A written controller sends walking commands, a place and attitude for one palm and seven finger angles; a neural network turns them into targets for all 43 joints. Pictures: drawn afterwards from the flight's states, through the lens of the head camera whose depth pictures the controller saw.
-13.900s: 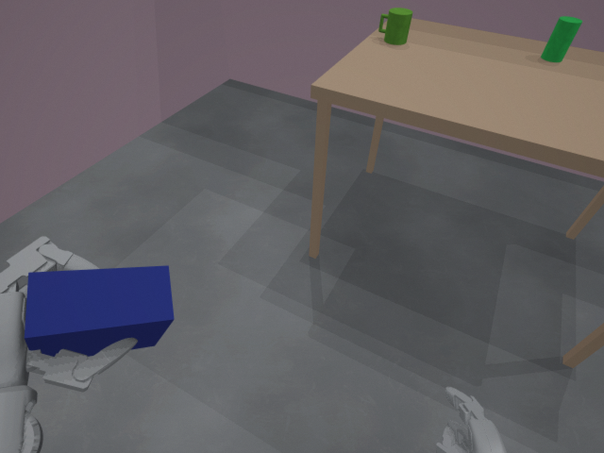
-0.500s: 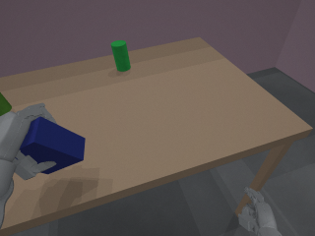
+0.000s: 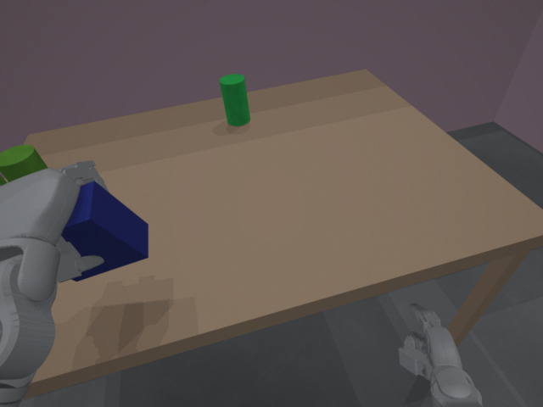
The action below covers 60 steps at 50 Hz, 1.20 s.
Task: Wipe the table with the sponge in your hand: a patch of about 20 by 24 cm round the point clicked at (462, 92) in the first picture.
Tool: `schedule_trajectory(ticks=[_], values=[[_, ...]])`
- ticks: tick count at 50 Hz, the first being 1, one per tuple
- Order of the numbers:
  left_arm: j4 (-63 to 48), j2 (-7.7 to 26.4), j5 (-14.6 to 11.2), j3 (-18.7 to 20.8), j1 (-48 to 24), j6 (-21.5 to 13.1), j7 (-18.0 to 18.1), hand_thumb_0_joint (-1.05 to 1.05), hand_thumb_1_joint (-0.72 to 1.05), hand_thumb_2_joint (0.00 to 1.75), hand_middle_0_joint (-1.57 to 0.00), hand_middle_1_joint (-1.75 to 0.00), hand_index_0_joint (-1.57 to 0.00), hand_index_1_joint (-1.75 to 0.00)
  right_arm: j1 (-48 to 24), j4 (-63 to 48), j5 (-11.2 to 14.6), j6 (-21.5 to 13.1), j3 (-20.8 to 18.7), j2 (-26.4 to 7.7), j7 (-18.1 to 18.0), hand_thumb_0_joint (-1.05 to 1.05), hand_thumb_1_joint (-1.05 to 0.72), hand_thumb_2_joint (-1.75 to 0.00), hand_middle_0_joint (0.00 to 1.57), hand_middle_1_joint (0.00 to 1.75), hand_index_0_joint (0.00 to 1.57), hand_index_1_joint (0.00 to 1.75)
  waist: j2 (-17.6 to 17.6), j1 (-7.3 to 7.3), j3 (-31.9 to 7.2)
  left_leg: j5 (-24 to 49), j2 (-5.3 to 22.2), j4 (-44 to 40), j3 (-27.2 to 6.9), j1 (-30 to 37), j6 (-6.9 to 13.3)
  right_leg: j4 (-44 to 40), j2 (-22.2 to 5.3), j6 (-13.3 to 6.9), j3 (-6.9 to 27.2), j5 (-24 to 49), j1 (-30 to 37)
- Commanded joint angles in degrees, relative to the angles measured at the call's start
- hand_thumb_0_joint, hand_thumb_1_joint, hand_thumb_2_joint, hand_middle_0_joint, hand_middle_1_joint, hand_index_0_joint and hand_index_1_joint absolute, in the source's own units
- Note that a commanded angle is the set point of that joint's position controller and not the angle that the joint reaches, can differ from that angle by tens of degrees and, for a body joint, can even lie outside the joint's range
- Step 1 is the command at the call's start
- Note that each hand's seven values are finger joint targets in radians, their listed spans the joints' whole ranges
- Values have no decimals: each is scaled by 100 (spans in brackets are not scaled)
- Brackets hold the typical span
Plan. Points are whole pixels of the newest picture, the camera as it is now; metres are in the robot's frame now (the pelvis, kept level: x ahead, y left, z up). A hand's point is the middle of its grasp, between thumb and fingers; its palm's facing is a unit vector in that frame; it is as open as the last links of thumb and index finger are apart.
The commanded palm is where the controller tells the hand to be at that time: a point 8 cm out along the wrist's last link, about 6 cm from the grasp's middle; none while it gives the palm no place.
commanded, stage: turn the palm down, sponge in hand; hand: left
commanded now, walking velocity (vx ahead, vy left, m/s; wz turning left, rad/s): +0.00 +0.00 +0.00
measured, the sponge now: (94, 241) +0.25 +0.29 +0.16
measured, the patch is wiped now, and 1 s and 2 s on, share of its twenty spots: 0.00 0.00 0.00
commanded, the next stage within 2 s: move the sponge above the wiping area in 0.60 s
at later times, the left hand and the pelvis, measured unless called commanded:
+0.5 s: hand (82, 234) +0.23 +0.27 +0.19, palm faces +0.23 -0.07 -0.97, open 9.7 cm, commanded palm +0.18 +0.27 +0.26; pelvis -0.01 -0.01 +0.00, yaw +0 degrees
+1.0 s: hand (95, 236) +0.24 +0.27 +0.18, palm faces +0.15 -0.05 -0.99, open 9.7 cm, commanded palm +0.20 +0.27 +0.25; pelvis +0.00 -0.02 +0.00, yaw +0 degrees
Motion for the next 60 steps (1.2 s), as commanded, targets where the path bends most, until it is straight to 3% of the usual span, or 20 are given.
schedule_trajectory(ticks=[1,5,8,10,11,14,15,22,25,26,30,34,35,41,50,53,55,56,59,60], values=[[-779,1154,353,714,-1418,94,101,0,10,130,-120,-160,-120,-160,-1696,-1192,-23,-414,-64,-423,65,0,-90,-90,20,30,20,30,-148,98,-960,227,228,-580,-620,71,-78,-514,-104,-171,478,-11,328],[-1006,1299,588,844,-1296,49,66,0,10,130,-120,-160,-120,-160,-1943,-1246,8,-438,-48,-350,92,0,-90,-90,20,30,20,30,-174,139,-1061,245,186,-543,-660,112,-65,-534,-49,-226,781,-93,378],[-912,1413,773,853,-1404,-40,118,0,10,130,-120,-160,-120,-160,-1664,-1132,-87,-391,-100,-447,92,0,-90,-90,20,30,20,30,-100,141,-1244,435,178,-532,-659,194,-54,-495,-98,-202,636,74,436],[-1014,1526,829,1021,-1512,-55,208,0,10,130,-120,-160,-120,-160,-1951,-1179,-45,-446,-65,-350,109,0,-90,-90,20,30,20,30,-37,184,-1112,328,155,-506,-680,164,-69,-574,-58,-281,928,-123,417],[-863,1392,816,841,-1586,-52,210,0,10,130,-120,-160,-120,-160,-1780,-1146,-95,-427,-69,-415,93,0,-90,-90,20,30,20,30,-84,165,-1149,324,152,-497,-615,130,-57,-568,-128,-244,733,-107,439],[-757,1359,800,817,-1589,-111,241,0,10,130,-120,-160,-120,-160,-1701,-1067,-64,-396,-115,-387,87,0,-90,-90,20,30,20,30,-144,120,-1119,338,139,-506,-620,230,-68,-648,-152,-181,757,-165,341],[-876,1406,805,896,-1685,-84,255,0,10,130,-120,-160,-120,-160,-2009,-1123,-28,-477,-69,-321,89,0,-90,-90,20,30,20,30,-13,165,-1039,219,115,-490,-636,234,-75,-699,-85,-268,999,-314,303],[-711,1162,746,644,-1545,-103,189,0,10,130,-120,-160,-120,-160,-1767,-1057,-46,-483,-102,-345,91,0,-90,-90,20,30,20,30,-197,108,-1064,281,112,-470,-583,246,-66,-729,-177,-183,847,-270,309],[-780,1340,795,839,-1564,-85,185,0,10,130,-120,-160,-120,-160,-1982,-1095,-41,-506,-93,-330,92,0,-90,-90,20,30,20,30,-198,152,-999,256,92,-423,-586,235,-71,-768,-121,-256,1095,-364,273],[-695,1249,801,730,-1562,-84,178,0,10,130,-120,-160,-120,-160,-1812,-1073,-93,-487,-112,-395,89,0,-90,-90,20,30,20,30,-287,150,-1123,360,104,-389,-537,216,-49,-706,-176,-228,901,-199,372],[-754,1397,806,892,-1590,-79,192,0,10,130,-120,-160,-120,-160,-1973,-1091,-47,-504,-96,-329,107,0,-90,-90,20,30,20,30,-250,166,-1029,377,85,-373,-574,267,-66,-781,-132,-258,1135,-294,273],[-647,1253,786,690,-1578,-118,167,0,10,130,-120,-160,-120,-160,-1728,-1048,-73,-451,-139,-371,95,0,-90,-90,20,30,20,30,-207,118,-1051,396,88,-376,-529,300,-50,-784,-212,-168,958,-204,271],[-668,1329,798,796,-1624,-90,180,0,10,130,-120,-160,-120,-160,-1955,-1089,-39,-515,-102,-323,95,0,-90,-90,20,30,20,30,-296,139,-944,279,69,-342,-538,284,-62,-870,-155,-237,1191,-491,172],[-418,1210,820,590,-1759,-129,133,0,10,130,-120,-160,-120,-160,-1768,-1071,-88,-522,-119,-399,79,0,-90,-90,20,30,20,30,-181,115,-1078,270,69,-302,-482,238,-49,-812,-231,-207,1006,-395,266],[-90,1650,989,937,-1822,-189,74,0,10,130,-120,-160,-120,-160,-1823,-986,-68,-548,-112,-403,100,0,-90,-90,20,30,20,30,-199,130,-1038,465,39,-273,-561,243,-56,-813,-168,-263,1221,-212,277],[-24,1361,1006,627,-1830,-258,12,0,10,130,-120,-160,-120,-160,-1612,-960,-104,-538,-157,-430,116,0,-90,-90,20,30,20,30,-85,101,-1138,626,57,-300,-552,327,-37,-729,-206,-217,922,136,334],[-253,1476,992,781,-1735,-286,6,0,10,130,-120,-160,-120,-160,-1816,-1022,-69,-596,-118,-359,132,0,-90,-90,20,30,20,30,-89,127,-1167,638,49,-291,-597,362,-45,-736,-152,-269,1117,104,355],[-230,1267,980,591,-1666,-309,-13,0,10,130,-120,-160,-120,-160,-1649,-1020,-118,-578,-127,-393,143,0,-90,-90,20,30,20,30,-57,121,-1225,713,69,-283,-556,333,-29,-680,-205,-239,891,261,423],[-235,1354,1022,705,-1507,-353,19,0,10,130,-120,-160,-120,-160,-1536,-977,-104,-520,-171,-404,157,0,-90,-90,20,30,20,30,-80,114,-1151,718,77,-370,-597,357,-35,-704,-185,-207,855,266,378],[-341,1365,1057,749,-1618,-323,47,0,10,130,-120,-160,-120,-160,-1795,-1034,-77,-571,-124,-355,165,0,-90,-90,20,30,20,30,-110,145,-1073,630,77,-374,-631,366,-50,-749,-120,-293,1073,82,316]])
